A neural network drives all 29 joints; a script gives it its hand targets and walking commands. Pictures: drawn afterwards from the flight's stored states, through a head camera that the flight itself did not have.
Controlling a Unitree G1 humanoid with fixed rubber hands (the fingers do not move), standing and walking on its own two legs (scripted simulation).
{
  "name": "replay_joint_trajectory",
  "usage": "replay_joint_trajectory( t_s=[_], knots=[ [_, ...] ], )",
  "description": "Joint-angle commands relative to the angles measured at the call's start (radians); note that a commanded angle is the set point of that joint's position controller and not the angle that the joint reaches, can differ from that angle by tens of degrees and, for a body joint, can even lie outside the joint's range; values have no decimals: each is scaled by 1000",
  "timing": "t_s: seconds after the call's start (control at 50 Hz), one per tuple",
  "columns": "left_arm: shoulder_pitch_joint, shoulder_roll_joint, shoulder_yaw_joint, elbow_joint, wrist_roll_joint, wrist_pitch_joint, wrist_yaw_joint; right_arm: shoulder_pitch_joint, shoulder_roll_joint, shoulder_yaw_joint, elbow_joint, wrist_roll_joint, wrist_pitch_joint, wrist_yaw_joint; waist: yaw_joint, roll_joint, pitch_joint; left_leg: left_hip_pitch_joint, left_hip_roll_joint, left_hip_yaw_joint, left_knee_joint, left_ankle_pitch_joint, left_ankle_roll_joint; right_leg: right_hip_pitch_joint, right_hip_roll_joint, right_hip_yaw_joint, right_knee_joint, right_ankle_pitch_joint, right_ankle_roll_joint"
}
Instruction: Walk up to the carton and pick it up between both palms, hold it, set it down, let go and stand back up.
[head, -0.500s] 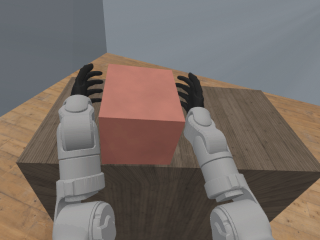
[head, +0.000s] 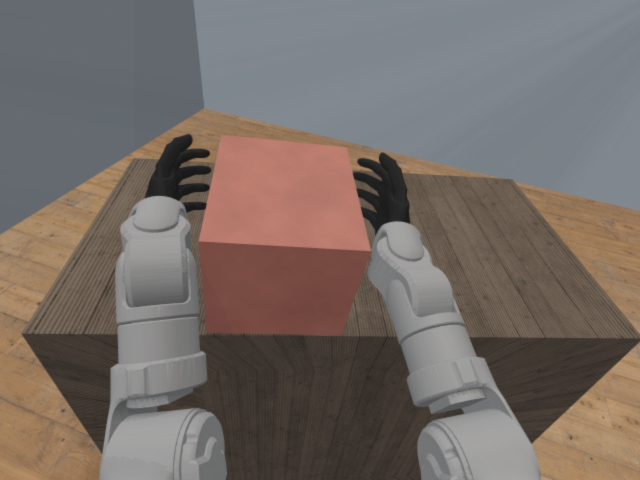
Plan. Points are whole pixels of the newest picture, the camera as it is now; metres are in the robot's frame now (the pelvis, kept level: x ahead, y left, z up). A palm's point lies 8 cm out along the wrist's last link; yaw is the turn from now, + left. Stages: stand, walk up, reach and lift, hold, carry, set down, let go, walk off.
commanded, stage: hold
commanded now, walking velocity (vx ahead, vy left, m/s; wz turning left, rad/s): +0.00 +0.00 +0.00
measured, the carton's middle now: (281, 234) +0.38 +0.00 +0.17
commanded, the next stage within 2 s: none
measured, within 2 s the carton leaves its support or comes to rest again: neither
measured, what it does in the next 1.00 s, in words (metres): stands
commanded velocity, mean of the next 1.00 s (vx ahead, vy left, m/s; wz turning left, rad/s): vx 0.00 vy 0.00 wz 0.00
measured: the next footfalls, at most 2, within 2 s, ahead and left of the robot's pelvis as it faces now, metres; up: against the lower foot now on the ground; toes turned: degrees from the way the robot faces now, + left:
none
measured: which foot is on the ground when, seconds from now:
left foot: down 0.00-1.00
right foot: down 0.00-1.00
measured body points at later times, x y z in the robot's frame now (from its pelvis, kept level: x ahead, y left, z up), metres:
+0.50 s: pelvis +0.00 +0.01 +0.00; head -0.03 +0.04 +0.45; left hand +0.39 +0.13 +0.22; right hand +0.37 -0.13 +0.20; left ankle +0.04 +0.13 -0.75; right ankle +0.03 -0.10 -0.75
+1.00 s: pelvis +0.00 +0.00 +0.00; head -0.04 +0.04 +0.45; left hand +0.39 +0.13 +0.22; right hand +0.37 -0.13 +0.20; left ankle +0.04 +0.13 -0.75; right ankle +0.03 -0.10 -0.75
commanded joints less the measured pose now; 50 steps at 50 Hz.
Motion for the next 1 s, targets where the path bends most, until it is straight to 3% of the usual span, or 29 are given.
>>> replay_joint_trajectory(
  t_s=[0.0, 0.06, 0.1, 0.2, 0.28, 0.38, 0.46, 0.64, 0.72, 0.86, 0.98],
  knots=[
    [-590, -474, -413, -40, -149, -49, -108, -797, 450, 394, -273, 89, -84, 111, 10, 109, -429, 16, -57, 61, -36, 139, 28, 130, 46, -9, -3, 202, 74],
    [-594, -490, -447, -92, -176, -56, -94, -844, 451, 456, -336, 137, -103, 100, 23, 114, -538, 89, -57, 50, 22, 278, 16, 129, 55, -11, 4, 277, 71],
    [-591, -490, -460, -100, -182, -58, -84, -844, 445, 470, -343, 147, -107, 96, 24, 113, -550, 107, -55, 49, 34, 300, 12, 112, 58, -11, 2, 277, 70],
    [-573, -473, -425, -39, -140, -39, -83, -778, 415, 397, -251, 97, -90, 112, 16, 96, -380, 29, -42, 70, -44, 133, 28, 66, 58, -10, -23, 98, 60],
    [-577, -498, -409, 14, -115, -31, -96, -773, 403, 320, -210, 59, -85, 136, -1, 118, -300, -60, -36, 79, -105, 35, 33, 93, 57, -7, -20, 9, 50],
    [-608, -523, -460, -29, -149, -46, -93, -810, 419, 326, -249, 75, -100, 133, -35, 132, -410, 36, -43, 69, -34, 156, 6, 93, 59, -12, -14, 119, 52],
    [-603, -515, -480, -61, -170, -57, -83, -807, 425, 379, -276, 101, -100, 118, -32, 129, -471, 80, -49, 58, 5, 225, -3, 88, 60, -15, -7, 192, 61],
    [-584, -481, -421, -51, -142, -50, -83, -803, 429, 401, -260, 100, -105, 125, 22, 101, -428, 45, -47, 62, -25, 194, 25, 105, 57, -7, -14, 174, 59],
    [-592, -483, -427, -50, -148, -49, -84, -814, 436, 403, -270, 103, -105, 119, 15, 95, -436, 56, -51, 65, -17, 182, 28, 97, 53, -3, -19, 186, 63],
    [-599, -476, -410, -2, -137, -45, -97, -785, 437, 348, -224, 66, -89, 121, -6, 91, -363, -6, -53, 74, -63, 54, 39, 88, 44, -2, -26, 112, 70],
    [-613, -492, -429, -17, -149, -53, -98, -812, 441, 356, -249, 78, -96, 119, -14, 107, -421, 22, -54, 67, -35, 119, 27, 102, 49, -7, -14, 156, 68]
  ],
)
